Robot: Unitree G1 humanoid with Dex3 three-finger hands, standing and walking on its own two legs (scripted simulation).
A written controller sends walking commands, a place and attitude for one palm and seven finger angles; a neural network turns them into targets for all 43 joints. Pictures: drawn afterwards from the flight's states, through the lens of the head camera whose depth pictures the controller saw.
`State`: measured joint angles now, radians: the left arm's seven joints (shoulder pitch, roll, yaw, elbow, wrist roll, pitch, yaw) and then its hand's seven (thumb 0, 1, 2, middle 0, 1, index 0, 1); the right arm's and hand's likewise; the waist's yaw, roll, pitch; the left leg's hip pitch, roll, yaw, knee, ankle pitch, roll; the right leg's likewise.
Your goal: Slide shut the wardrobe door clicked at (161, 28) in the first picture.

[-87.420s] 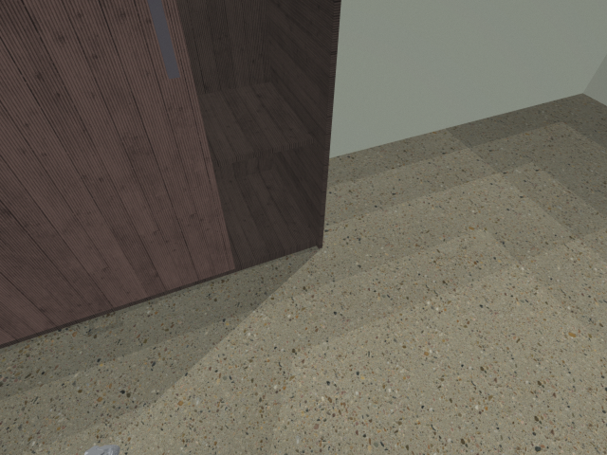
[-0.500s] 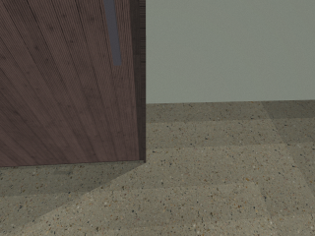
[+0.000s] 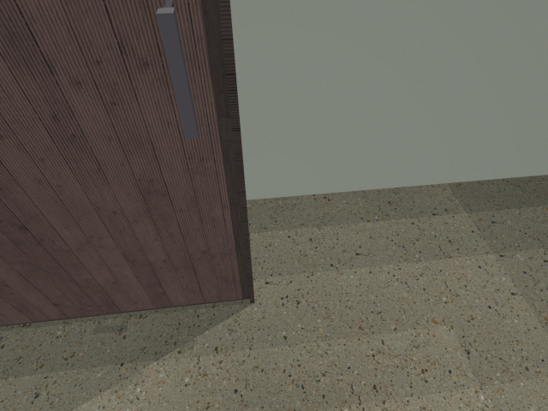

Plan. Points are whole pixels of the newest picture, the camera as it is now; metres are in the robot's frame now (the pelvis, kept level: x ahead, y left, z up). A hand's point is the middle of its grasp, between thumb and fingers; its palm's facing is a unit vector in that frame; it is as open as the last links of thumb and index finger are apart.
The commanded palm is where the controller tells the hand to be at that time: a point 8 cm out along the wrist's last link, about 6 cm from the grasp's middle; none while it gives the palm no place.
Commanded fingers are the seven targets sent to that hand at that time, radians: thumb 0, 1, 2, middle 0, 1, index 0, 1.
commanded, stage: let the arm hang, fingers relaxed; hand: left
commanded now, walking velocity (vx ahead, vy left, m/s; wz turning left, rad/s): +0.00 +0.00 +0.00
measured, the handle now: (181, 74) +0.59 +0.19 +0.20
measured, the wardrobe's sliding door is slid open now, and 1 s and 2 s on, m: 0.02 0.02 0.02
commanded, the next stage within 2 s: look to check the result in 0.14 s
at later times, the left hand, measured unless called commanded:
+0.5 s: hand out of the picture +0.03 +0.16 -0.17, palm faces +0.01 -0.98 -0.20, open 7.4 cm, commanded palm none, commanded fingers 0.00 0.90 0.90 -0.20 -0.30 -0.20 -0.30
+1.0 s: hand out of the picture +0.04 +0.16 -0.18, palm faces +0.03 -0.98 -0.21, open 7.4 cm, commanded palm none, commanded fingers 0.00 0.90 0.90 -0.20 -0.30 -0.20 -0.30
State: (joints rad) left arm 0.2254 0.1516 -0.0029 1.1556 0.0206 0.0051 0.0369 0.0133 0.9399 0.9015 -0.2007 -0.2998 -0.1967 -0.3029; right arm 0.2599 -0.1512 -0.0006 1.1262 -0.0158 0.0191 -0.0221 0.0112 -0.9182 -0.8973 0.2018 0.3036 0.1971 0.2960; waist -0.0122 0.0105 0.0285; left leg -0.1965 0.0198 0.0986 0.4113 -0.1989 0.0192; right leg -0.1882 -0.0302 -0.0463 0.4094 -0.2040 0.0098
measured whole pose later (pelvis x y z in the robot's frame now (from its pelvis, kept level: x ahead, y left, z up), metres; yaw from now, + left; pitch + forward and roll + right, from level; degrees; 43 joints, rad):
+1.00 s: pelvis +0.03 -0.01 +0.00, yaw +1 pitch -1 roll +0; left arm 0.22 0.16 0.00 1.16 0.01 0.00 0.03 0.00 0.91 0.90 -0.20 -0.30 -0.20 -0.30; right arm 0.25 -0.16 0.00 1.14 -0.01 0.02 -0.03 0.01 -0.91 -0.90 0.20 0.30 0.20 0.30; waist -0.01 0.01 0.05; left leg -0.14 0.03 0.07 0.39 -0.23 0.00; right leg -0.12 -0.02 -0.07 0.39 -0.24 0.00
